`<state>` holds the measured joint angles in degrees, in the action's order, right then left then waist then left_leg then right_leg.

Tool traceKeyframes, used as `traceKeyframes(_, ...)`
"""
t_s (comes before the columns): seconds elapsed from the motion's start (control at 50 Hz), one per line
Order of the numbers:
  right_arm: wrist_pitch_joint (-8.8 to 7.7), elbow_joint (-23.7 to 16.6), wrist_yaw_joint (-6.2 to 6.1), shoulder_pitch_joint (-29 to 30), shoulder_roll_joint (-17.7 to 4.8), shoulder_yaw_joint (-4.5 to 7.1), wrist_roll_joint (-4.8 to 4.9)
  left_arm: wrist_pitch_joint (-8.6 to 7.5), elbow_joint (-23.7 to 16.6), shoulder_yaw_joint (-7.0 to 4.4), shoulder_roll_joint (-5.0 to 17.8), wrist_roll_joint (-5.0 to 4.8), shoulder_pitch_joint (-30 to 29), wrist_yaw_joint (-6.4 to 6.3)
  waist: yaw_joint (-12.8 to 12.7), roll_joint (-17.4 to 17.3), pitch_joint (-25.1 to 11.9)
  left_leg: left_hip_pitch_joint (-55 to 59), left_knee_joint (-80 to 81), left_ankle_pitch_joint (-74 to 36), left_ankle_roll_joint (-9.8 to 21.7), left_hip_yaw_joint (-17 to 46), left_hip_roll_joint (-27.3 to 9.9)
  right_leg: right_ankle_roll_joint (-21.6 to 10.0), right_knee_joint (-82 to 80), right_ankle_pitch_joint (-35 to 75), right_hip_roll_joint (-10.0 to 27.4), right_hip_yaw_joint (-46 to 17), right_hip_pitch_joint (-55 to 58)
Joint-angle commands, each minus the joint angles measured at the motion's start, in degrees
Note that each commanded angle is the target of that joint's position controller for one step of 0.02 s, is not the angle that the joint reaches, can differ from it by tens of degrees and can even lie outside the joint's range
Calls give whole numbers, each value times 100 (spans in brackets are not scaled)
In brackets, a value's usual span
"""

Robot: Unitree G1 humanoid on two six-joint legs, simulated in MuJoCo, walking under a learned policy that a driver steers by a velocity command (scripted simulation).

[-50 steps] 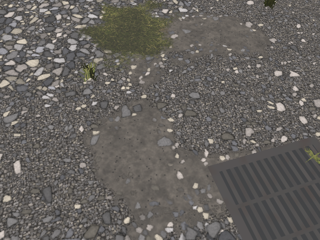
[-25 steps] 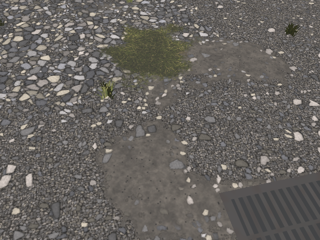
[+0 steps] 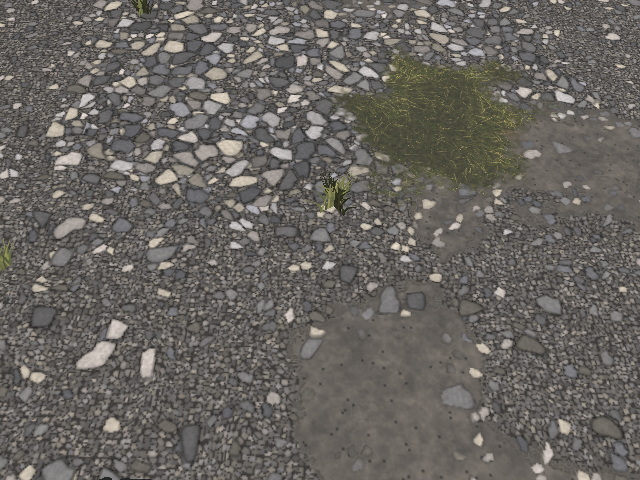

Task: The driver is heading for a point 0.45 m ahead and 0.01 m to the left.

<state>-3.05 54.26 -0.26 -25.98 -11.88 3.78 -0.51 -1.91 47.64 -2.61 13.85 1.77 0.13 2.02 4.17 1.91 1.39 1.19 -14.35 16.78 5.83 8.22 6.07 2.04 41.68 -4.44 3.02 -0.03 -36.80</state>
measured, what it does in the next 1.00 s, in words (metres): walks ahead, turning left: right foot, then left foot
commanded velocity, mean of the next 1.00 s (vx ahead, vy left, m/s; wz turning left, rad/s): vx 0.21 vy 0.00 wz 0.30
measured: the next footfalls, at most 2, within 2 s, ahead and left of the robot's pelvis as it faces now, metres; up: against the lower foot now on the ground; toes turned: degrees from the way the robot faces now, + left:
right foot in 0.12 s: +0.26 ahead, -0.12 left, +0.00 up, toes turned +5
left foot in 0.56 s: +0.40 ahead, +0.12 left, +0.00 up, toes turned +16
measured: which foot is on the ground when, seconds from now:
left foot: down 0.00-0.12, up 0.14-0.54, down 0.56-1.00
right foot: up 0.00-0.10, down 0.12-0.58, up 0.60-0.88, down 0.90-1.00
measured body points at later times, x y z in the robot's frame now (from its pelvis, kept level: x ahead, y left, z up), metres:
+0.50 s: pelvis +0.25 -0.02 +0.00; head +0.30 -0.01 +0.45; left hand +0.20 +0.24 -0.14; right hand +0.47 -0.21 -0.12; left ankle +0.35 +0.12 -0.71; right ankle +0.23 -0.12 -0.74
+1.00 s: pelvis +0.33 +0.01 +0.00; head +0.33 +0.00 +0.45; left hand +0.29 +0.25 -0.15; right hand +0.46 -0.20 -0.15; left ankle +0.36 +0.11 -0.74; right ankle +0.34 -0.11 -0.74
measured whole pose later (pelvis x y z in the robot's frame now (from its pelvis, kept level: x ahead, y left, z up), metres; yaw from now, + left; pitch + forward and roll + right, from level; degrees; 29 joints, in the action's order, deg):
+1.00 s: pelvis +0.33 +0.01 +0.00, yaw +15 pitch -1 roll +0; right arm 0.6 56.0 -0.8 -11.2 -11.7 1.1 -0.5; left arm 0.5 58.0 -0.9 10.9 1.0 16.3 -1.5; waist 0.3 -0.9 0.5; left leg -15.0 -22.2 6.4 3.0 -1.7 2.9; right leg 0.1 25.8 -15.2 0.5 0.3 -9.6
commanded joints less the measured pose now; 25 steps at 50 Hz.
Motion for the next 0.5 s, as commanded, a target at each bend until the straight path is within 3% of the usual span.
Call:
traceKeyframes(0.02,-52,-205,-47,-269,-1000,228,-22,-116,-757,-23,392,-62,-990,-3,73,-718,332,-157,71,-2823,655,1041,-1438,-85,-563,250,-192,116,0)
traceKeyframes(0.06,-59,-287,-78,-4,-1104,258,-24,-160,-753,-57,529,-80,-612,-37,-166,-733,247,-274,-156,-3211,460,1119,-1467,-241,-921,145,-267,45,764)
traceKeyframes(0.08,-67,-351,-75,214,-1197,282,-31,-185,-637,-105,640,-85,-128,-81,-398,-747,76,-441,-520,-3847,323,1066,-1393,-335,-1045,-97,-408,83,1501)
traceKeyframes(0.1,-82,-384,-46,314,-1274,305,-36,-223,-419,-185,802,-91,616,-148,-687,-632,-312,-530,-1312,-4441,205,981,-1202,-430,-1173,-290,-570,161,2417)
traceKeyframes(0.12,-111,-421,1,392,-1250,309,-14,-286,-228,-265,991,-47,1493,-233,-1106,-340,-825,-986,-2572,-4059,80,736,-813,-565,-1393,-356,-290,-47,3618)
traceKeyframes(0.14,-152,-614,36,247,-733,175,-9,-314,-242,-350,1433,105,2418,-339,-1317,395,-1751,-1753,-4310,-1943,27,356,-419,-773,-1580,-2023,1217,-1618,4870)
traceKeyframes(0.16,-120,-777,45,-469,-361,109,188,-253,-312,-409,1812,197,1965,-317,-622,1846,-1956,-3381,-5574,1627,-81,-80,295,-1359,-2735,-2576,2348,-4533,5394)
traceKeyframes(0.18,-28,-596,3,-262,-844,152,-21,-195,-413,-332,1244,80,1474,-286,-503,845,-1221,-3749,-6053,1084,13,-55,-291,-1381,-2835,-3338,2160,-4450,4586)
traceKeyframes(0.2,0,-616,65,160,-897,167,-73,-197,-495,-208,742,21,1085,-270,-475,172,-530,-3686,-5878,466,0,-174,-541,-1279,-2863,-3008,1870,-3337,3766)
traceKeyframes(0.22,17,-648,111,390,-790,145,-80,-219,-449,-151,549,28,994,-253,-441,-55,-229,-3523,-5631,186,-40,-234,-716,-1187,-2935,-2039,1583,-2455,3261)
traceKeyframes(0.26,136,-693,212,494,-713,137,-174,-293,-279,-114,478,11,1190,-272,-346,278,-91,-3274,-5369,66,-125,-319,-905,-1043,-3062,-849,1246,-1383,2830)
traceKeyframes(0.32,274,-815,216,697,-569,109,-157,-483,-109,-99,513,-81,1518,-227,-241,205,-39,-3330,-5114,120,-302,-457,-760,-1248,-2744,3064,1306,-465,2827)
traceKeyframes(0.34,279,-868,214,801,-515,84,-156,-499,-74,-102,559,-89,1540,-221,-214,240,-73,-3396,-4830,6,-361,-508,-695,-1265,-2659,3790,1260,-183,2884)
traceKeyframes(0.38,260,-969,239,1040,-393,4,-129,-442,-51,-89,590,-92,1427,-229,-187,449,-143,-3196,-3905,-434,-439,-707,-600,-1185,-2570,4248,1008,360,2813)
traceKeyframes(0.42,238,-1031,294,1348,-312,-90,-93,-365,-33,-81,612,-111,1384,-224,-288,615,-293,-2596,-2947,-1119,-429,-974,-535,-1076,-2538,3882,766,743,2670)
traceKeyframes(0.5,234,-1117,273,1683,-498,-109,-151,-243,142,-135,793,-156,1684,-241,-427,504,-337,-2172,-2070,-1213,-312,-988,-536,-1018,-2169,3275,1006,523,3049)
